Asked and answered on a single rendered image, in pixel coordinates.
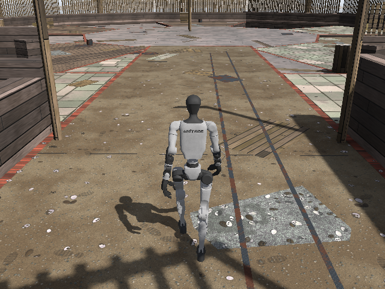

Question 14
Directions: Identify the left robot hand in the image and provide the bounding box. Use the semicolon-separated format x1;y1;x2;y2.
161;179;176;199

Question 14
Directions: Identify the robot shin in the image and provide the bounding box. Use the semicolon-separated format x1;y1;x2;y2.
199;210;209;253
176;190;185;226

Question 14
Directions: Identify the robot left shin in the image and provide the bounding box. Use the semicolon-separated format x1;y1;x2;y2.
176;190;185;226

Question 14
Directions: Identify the right robot hand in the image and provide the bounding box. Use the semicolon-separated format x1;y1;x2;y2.
208;163;221;176

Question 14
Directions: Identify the robot left upper arm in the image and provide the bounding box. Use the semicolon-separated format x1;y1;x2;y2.
168;120;181;155

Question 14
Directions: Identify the left robot forearm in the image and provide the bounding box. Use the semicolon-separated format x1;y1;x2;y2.
162;147;174;180

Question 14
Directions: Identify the robot right shin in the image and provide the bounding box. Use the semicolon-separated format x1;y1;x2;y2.
199;210;209;253

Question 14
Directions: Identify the robot right upper arm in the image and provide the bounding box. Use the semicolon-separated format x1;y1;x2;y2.
206;121;220;153

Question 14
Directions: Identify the right robot forearm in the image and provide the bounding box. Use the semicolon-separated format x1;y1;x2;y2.
213;144;221;166

